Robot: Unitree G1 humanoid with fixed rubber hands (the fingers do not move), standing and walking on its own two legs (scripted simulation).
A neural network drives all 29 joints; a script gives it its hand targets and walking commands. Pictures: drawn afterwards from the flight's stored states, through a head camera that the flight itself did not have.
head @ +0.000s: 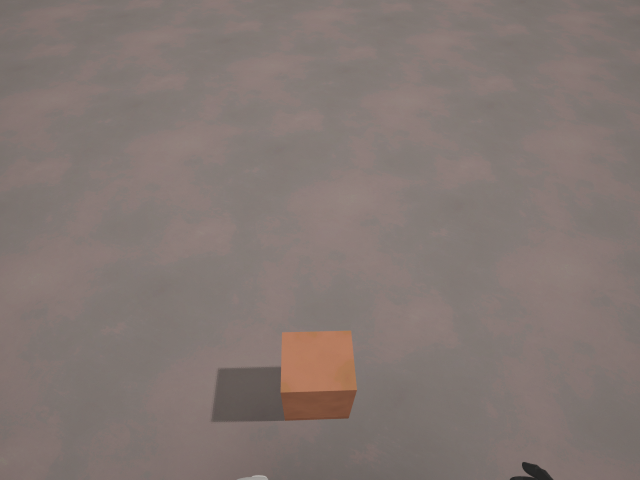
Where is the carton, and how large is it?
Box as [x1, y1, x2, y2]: [281, 331, 356, 420]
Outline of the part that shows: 350,331 282,332 281,398 285,420 348,417 356,391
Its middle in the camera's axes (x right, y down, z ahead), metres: -0.01 +0.40 +1.09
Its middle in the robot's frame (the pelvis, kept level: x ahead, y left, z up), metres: +0.47 -0.01 -0.62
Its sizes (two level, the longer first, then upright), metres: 0.187 0.158 0.249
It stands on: the floor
